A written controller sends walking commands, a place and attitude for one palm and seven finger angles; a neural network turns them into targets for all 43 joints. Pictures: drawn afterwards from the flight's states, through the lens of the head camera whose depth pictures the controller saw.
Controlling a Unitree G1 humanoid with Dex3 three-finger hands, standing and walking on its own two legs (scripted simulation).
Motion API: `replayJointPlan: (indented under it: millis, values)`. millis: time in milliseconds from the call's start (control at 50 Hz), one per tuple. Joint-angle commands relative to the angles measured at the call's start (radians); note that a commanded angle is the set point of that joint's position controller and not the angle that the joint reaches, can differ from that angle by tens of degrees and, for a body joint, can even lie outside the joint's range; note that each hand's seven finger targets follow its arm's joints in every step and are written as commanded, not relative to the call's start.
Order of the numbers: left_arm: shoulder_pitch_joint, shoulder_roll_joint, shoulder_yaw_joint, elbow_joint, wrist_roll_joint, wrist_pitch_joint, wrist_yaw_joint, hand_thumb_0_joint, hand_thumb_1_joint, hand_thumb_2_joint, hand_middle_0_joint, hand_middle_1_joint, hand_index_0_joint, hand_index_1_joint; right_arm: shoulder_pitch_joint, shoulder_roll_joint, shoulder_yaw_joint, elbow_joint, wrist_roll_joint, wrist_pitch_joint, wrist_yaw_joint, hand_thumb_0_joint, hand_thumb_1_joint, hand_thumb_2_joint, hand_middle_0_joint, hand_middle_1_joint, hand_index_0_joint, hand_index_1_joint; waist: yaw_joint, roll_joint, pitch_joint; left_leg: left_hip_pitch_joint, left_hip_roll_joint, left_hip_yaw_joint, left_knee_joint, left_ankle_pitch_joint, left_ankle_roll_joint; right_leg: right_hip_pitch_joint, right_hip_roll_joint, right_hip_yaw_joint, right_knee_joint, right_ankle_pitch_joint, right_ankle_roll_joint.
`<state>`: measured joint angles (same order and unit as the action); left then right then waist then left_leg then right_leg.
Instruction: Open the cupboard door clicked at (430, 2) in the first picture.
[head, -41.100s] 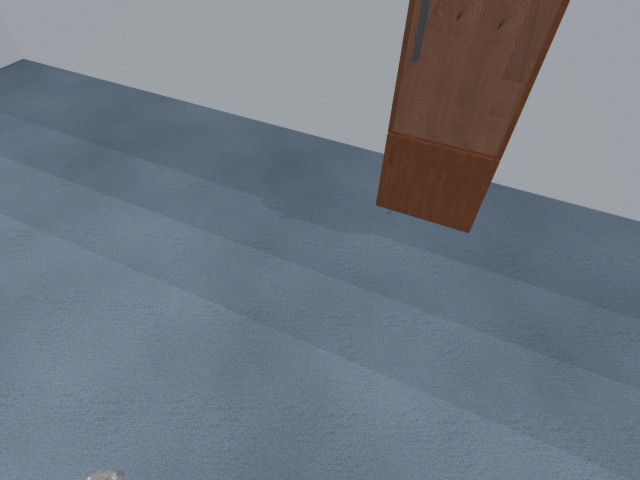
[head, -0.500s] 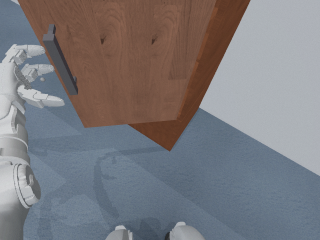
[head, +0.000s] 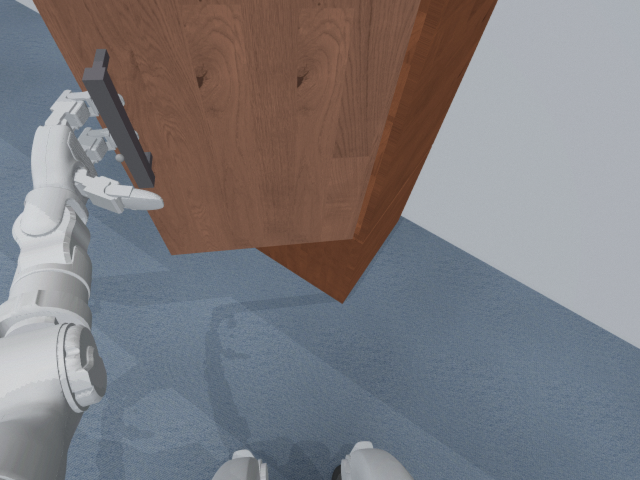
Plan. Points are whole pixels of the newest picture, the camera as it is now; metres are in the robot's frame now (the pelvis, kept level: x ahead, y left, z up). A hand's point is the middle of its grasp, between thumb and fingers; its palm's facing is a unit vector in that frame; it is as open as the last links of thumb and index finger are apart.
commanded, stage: slide the fingers in behind the handle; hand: left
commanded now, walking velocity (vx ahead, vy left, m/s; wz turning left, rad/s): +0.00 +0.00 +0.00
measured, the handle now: (126, 125) +0.54 +0.22 +0.09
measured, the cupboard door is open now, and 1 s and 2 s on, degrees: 42 42 44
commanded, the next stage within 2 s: close the thumb around the handle in 0.84 s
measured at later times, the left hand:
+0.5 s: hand (144, 155) +0.49 +0.19 +0.09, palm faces +0.08 -1.00 -0.01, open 14.0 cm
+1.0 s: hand (135, 156) +0.49 +0.20 +0.09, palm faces +0.09 -1.00 -0.01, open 13.9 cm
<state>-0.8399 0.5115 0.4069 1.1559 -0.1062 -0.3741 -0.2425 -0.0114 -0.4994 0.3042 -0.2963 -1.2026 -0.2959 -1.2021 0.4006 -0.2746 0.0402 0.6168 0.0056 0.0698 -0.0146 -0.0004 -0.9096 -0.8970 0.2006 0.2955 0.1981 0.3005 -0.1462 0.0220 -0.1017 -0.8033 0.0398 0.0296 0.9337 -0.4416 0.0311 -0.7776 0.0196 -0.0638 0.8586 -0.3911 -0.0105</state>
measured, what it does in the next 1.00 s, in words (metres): stands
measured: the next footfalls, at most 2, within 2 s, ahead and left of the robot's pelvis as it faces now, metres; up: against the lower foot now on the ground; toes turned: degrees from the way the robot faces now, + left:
none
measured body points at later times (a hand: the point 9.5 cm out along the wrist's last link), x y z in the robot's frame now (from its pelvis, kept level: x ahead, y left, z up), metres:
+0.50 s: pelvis +0.00 +0.00 +0.00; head +0.10 +0.01 +0.44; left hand +0.48 +0.24 +0.09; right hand +0.01 -0.27 -0.11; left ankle +0.00 +0.10 -0.69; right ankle +0.01 -0.12 -0.69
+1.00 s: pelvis +0.00 +0.00 +0.00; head +0.10 +0.01 +0.44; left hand +0.48 +0.25 +0.09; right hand +0.01 -0.27 -0.11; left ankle +0.00 +0.10 -0.69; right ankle +0.01 -0.12 -0.69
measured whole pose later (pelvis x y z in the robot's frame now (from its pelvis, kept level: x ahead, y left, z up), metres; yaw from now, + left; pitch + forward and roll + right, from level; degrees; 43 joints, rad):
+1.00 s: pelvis +0.00 +0.00 +0.00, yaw +0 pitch +18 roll -2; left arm -0.84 0.47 0.40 1.15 -0.10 -0.40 -0.18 -0.01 -0.49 0.31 -0.30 -1.21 -0.30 -1.21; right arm 0.41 -0.27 0.03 0.63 0.00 0.06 -0.01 0.00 -0.91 -0.90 0.20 0.30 0.20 0.30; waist -0.15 0.02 -0.11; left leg -0.80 0.04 0.03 0.93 -0.44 0.03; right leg -0.78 0.02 -0.06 0.86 -0.39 -0.01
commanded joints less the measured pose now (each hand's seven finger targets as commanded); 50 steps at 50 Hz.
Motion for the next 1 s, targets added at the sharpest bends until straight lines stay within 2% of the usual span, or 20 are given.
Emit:
replayJointPlan:
  millis: [0,80,100,120,180,240,300,380,440,500,540,600,660,700,740,780,800,860,900,980]
  values:
    - [-0.43,0.228,0.015,-0.254,-0.019,-0.082,0.01,0.0,-0.5,0.3,-0.3,-1.2,-0.3,-1.2,0.14,-0.166,-0.074,-0.06,-0.002,-0.018,-0.014,0.0,-0.9,-0.9,0.2,0.3,0.2,0.3,0.002,0.118,-0.446,0.332,-0.016,-0.066,-0.098,0.419,-0.007,0.169,0.029,0.035,-0.074,0.341,-0.008]
    - [-0.441,0.244,0.028,-0.217,-0.022,-0.077,0.017,0.0,-0.5,0.3,-0.3,-1.2,-0.3,-1.2,0.147,-0.17,-0.072,-0.048,-0.002,-0.02,-0.016,0.0,-0.9,-0.9,0.2,0.3,0.2,0.3,-0.011,0.052,-0.39,0.274,-0.018,-0.062,-0.102,0.37,0.002,0.188,0.029,0.04,-0.083,0.333,-0.006]
    - [-0.414,0.269,0.047,-0.196,-0.017,-0.072,0.019,0.0,-0.5,0.3,-0.3,-1.2,-0.3,-1.2,0.144,-0.172,-0.073,-0.05,0.0,-0.019,-0.018,0.0,-0.9,-0.9,0.2,0.3,0.2,0.3,0.002,0.064,-0.394,0.258,-0.02,-0.056,-0.105,0.358,0.001,0.198,0.027,0.047,-0.085,0.331,-0.005]
    - [-0.436,0.27,0.04,-0.211,-0.015,-0.071,0.02,0.0,-0.5,0.3,-0.3,-1.2,-0.3,-1.2,0.141,-0.17,-0.068,-0.052,-0.001,-0.02,-0.018,0.0,-0.9,-0.9,0.2,0.3,0.2,0.3,-0.003,0.078,-0.397,0.251,-0.022,-0.052,-0.106,0.348,0.002,0.205,0.025,0.05,-0.086,0.332,-0.003]
    - [-0.462,0.23,0.009,-0.237,-0.012,-0.085,0.02,0.0,-0.5,0.3,-0.3,-1.2,-0.3,-1.2,0.144,-0.163,-0.07,-0.049,-0.003,-0.025,-0.016,0.0,-0.9,-0.9,0.2,0.3,0.2,0.3,-0.01,0.113,-0.407,0.292,-0.021,-0.058,-0.102,0.372,0.0,0.181,0.026,0.044,-0.081,0.334,-0.008]
    - [-0.458,0.197,-0.013,-0.196,-0.016,-0.081,0.025,0.0,-0.5,0.3,-0.3,-1.2,-0.3,-1.2,0.144,-0.164,-0.07,-0.042,-0.001,-0.026,-0.014,0.0,-0.9,-0.9,0.2,0.3,0.2,0.3,-0.019,0.087,-0.382,0.279,-0.019,-0.063,-0.105,0.347,-0.003,0.155,0.026,0.039,-0.084,0.303,-0.006]
    - [-0.465,0.205,0.002,-0.219,-0.016,-0.088,0.036,0.0,-0.5,0.3,-0.3,-1.2,-0.3,-1.2,0.149,-0.168,-0.075,-0.04,-0.005,-0.031,-0.012,0.0,-0.9,-0.9,0.2,0.3,0.2,0.3,-0.012,0.093,-0.438,0.308,-0.019,-0.069,-0.101,0.374,-0.004,0.165,0.026,0.04,-0.076,0.32,-0.007]
    - [-0.456,0.166,-0.016,-0.22,-0.012,-0.089,0.054,0.0,-0.5,0.3,-0.3,-1.2,-0.3,-1.2,0.153,-0.163,-0.077,-0.039,-0.009,-0.032,-0.005,0.0,-0.9,-0.9,0.2,0.3,0.2,0.3,-0.011,0.095,-0.427,0.323,-0.018,-0.069,-0.095,0.399,-0.004,0.144,0.029,0.033,-0.071,0.327,-0.009]
    - [-0.461,0.2,0.005,-0.188,0.0,-0.081,0.072,0.0,-0.5,0.3,-0.3,-1.2,-0.3,-1.2,0.151,-0.166,-0.075,-0.037,-0.007,-0.028,-0.005,0.0,-0.9,-0.9,0.2,0.3,0.2,0.3,-0.008,0.067,-0.388,0.275,-0.019,-0.068,-0.103,0.358,-0.005,0.151,0.026,0.034,-0.074,0.304,-0.007]
    - [-0.466,0.214,0.011,-0.207,0.014,-0.09,0.083,0.0,-0.5,0.3,-0.3,-1.2,-0.3,-1.2,0.152,-0.165,-0.075,-0.042,-0.009,-0.026,-0.004,0.0,-0.9,-0.9,0.2,0.3,0.2,0.3,-0.006,0.079,-0.422,0.289,-0.021,-0.066,-0.097,0.384,-0.004,0.161,0.025,0.038,-0.066,0.329,-0.007]
    - [-0.479,0.164,-0.032,-0.203,0.015,-0.09,0.08,0.0,-0.5,0.3,-0.3,-1.2,-0.3,-1.2,0.145,-0.161,-0.074,-0.044,-0.008,-0.027,-0.003,0.0,-0.9,-0.9,0.2,0.3,0.2,0.3,-0.02,0.087,-0.396,0.292,-0.02,-0.064,-0.097,0.366,-0.005,0.137,0.025,0.038,-0.073,0.312,-0.006]
    - [-0.487,0.194,0.0,-0.194,0.006,-0.094,0.077,0.0,-0.5,0.3,-0.3,-1.2,-0.3,-1.2,0.152,-0.166,-0.075,-0.039,-0.01,-0.028,-0.006,0.0,-0.9,-0.9,0.2,0.3,0.2,0.3,-0.011,0.089,-0.425,0.297,-0.021,-0.067,-0.096,0.374,-0.005,0.151,0.026,0.039,-0.068,0.318,-0.008]
    - [-0.511,0.186,-0.014,-0.194,0.005,-0.089,0.071,0.0,-0.5,0.3,-0.3,-1.2,-0.3,-1.2,0.153,-0.166,-0.074,-0.035,-0.009,-0.029,-0.009,0.0,-0.9,-0.9,0.2,0.3,0.2,0.3,-0.025,0.07,-0.414,0.284,-0.019,-0.07,-0.094,0.359,-0.004,0.146,0.026,0.038,-0.07,0.309,-0.006]
    - [-0.49,0.186,-0.005,-0.197,0.001,-0.091,0.068,0.0,-0.5,0.3,-0.3,-1.2,-0.3,-1.2,0.156,-0.166,-0.075,-0.035,-0.01,-0.031,-0.007,0.0,-0.9,-0.9,0.2,0.3,0.2,0.3,-0.017,0.092,-0.439,0.31,-0.02,-0.068,-0.089,0.387,-0.004,0.144,0.026,0.038,-0.069,0.326,-0.007]
    - [-0.47,0.224,0.022,-0.189,0.0,-0.087,0.068,0.0,-0.5,0.3,-0.3,-1.2,-0.3,-1.2,0.158,-0.169,-0.073,-0.037,-0.008,-0.027,-0.009,0.0,-0.9,-0.9,0.2,0.3,0.2,0.3,-0.008,0.061,-0.426,0.282,-0.02,-0.067,-0.093,0.384,-0.004,0.167,0.027,0.039,-0.067,0.331,-0.007]
    - [-0.481,0.175,-0.009,-0.22,-0.005,-0.094,0.063,0.0,-0.5,0.3,-0.3,-1.2,-0.3,-1.2,0.154,-0.161,-0.074,-0.042,-0.01,-0.029,-0.005,0.0,-0.9,-0.9,0.2,0.3,0.2,0.3,-0.01,0.1,-0.439,0.314,-0.021,-0.068,-0.091,0.417,-0.005,0.16,0.028,0.034,-0.063,0.348,-0.01]
    - [-0.462,0.195,0.007,-0.221,-0.004,-0.097,0.064,0.0,-0.5,0.3,-0.3,-1.2,-0.3,-1.2,0.154,-0.163,-0.077,-0.041,-0.009,-0.027,-0.005,0.0,-0.9,-0.9,0.2,0.3,0.2,0.3,-0.001,0.094,-0.454,0.319,-0.018,-0.07,-0.09,0.424,-0.008,0.162,0.028,0.034,-0.062,0.35,-0.009]
    - [-0.457,0.205,0.013,-0.197,-0.006,-0.084,0.064,0.0,-0.5,0.3,-0.3,-1.2,-0.3,-1.2,0.152,-0.165,-0.075,-0.041,-0.006,-0.025,-0.007,0.0,-0.9,-0.9,0.2,0.3,0.2,0.3,-0.012,0.05,-0.406,0.268,-0.021,-0.058,-0.097,0.368,-0.001,0.178,0.028,0.039,-0.077,0.334,-0.003]
    - [-0.455,0.243,0.033,-0.218,0.001,-0.092,0.062,0.0,-0.5,0.3,-0.3,-1.2,-0.3,-1.2,0.153,-0.167,-0.074,-0.045,-0.007,-0.024,-0.01,0.0,-0.9,-0.9,0.2,0.3,0.2,0.3,0.001,0.076,-0.436,0.273,-0.023,-0.059,-0.096,0.392,-0.001,0.2,0.025,0.045,-0.069,0.358,-0.007]
    - [-0.428,0.167,-0.013,-0.247,-0.013,-0.104,0.049,0.0,-0.332,0.372,-0.312,-1.218,-0.312,-1.218,0.148,-0.159,-0.077,-0.049,-0.007,-0.026,-0.005,0.0,-0.9,-0.9,0.2,0.3,0.2,0.3,-0.003,0.108,-0.445,0.342,-0.018,-0.065,-0.093,0.448,-0.007,0.167,0.031,0.033,-0.069,0.367,-0.011]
